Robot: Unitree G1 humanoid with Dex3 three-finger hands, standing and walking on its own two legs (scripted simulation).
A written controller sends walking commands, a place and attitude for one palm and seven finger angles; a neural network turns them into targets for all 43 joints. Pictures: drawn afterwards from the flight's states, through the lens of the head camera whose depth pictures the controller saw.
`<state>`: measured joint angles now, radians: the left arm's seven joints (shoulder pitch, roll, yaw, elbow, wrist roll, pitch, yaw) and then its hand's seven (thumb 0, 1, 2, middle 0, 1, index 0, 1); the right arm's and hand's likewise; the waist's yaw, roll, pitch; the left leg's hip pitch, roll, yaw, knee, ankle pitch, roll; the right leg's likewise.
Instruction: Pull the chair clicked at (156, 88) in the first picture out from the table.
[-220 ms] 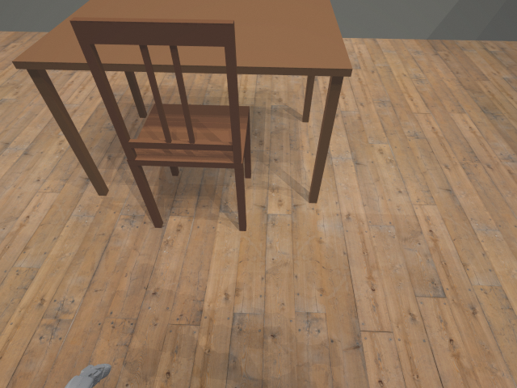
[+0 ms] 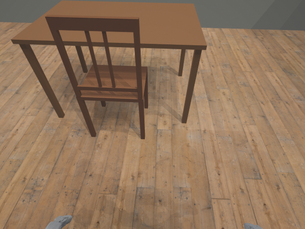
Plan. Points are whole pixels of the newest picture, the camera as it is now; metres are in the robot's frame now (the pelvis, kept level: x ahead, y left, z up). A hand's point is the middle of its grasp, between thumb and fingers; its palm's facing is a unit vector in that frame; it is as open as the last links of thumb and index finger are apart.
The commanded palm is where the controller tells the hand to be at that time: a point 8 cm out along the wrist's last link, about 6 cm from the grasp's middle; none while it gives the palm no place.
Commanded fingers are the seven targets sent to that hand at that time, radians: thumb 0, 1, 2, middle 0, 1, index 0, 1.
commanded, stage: stand and wait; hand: left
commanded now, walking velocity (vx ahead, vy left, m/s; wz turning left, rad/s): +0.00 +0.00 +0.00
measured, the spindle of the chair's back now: (94, 61) +0.94 +0.38 -0.07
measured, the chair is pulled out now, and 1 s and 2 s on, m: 0.00 0.00 0.00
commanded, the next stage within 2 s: look at it before walking up in 0.72 s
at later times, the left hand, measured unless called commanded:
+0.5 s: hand out of the picture +0.05 +0.24 -0.15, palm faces -0.03 -0.94 -0.34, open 7.4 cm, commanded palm none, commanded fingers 0.00 0.90 0.90 -0.20 -0.30 -0.20 -0.30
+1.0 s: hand out of the picture +0.06 +0.24 -0.15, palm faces -0.04 -0.94 -0.32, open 7.4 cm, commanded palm none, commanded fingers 0.00 0.90 0.90 -0.20 -0.30 -0.20 -0.30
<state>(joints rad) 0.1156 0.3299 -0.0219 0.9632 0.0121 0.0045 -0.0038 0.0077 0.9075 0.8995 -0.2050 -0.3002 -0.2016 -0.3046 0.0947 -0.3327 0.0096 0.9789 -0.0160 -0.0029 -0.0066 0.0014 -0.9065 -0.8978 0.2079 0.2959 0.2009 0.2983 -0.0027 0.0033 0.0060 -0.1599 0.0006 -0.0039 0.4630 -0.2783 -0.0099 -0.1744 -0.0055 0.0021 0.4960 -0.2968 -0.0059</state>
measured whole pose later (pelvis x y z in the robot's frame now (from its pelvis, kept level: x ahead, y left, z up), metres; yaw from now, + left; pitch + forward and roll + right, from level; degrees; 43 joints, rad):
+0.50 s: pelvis -0.02 -0.01 +0.01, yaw +0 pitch -2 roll +0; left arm 0.16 0.33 -0.01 1.07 0.01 0.00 -0.01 0.01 0.91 0.90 -0.20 -0.30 -0.20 -0.30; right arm 0.15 -0.34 0.01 1.10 -0.01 0.00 -0.01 0.00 -0.91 -0.90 0.21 0.30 0.20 0.30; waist 0.00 0.01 0.03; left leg -0.14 0.02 -0.01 0.39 -0.21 -0.03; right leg -0.15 0.01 -0.01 0.42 -0.23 -0.02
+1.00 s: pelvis -0.02 -0.01 +0.01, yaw +0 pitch -1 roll +0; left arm 0.14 0.33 -0.01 1.08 0.01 -0.01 -0.01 0.01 0.91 0.90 -0.20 -0.30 -0.20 -0.30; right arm 0.13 -0.33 0.01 1.11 -0.01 -0.01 -0.01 0.00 -0.91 -0.90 0.21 0.30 0.20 0.30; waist 0.00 0.00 0.02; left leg -0.14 0.02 -0.01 0.37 -0.21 -0.02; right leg -0.15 0.01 0.00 0.39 -0.21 -0.01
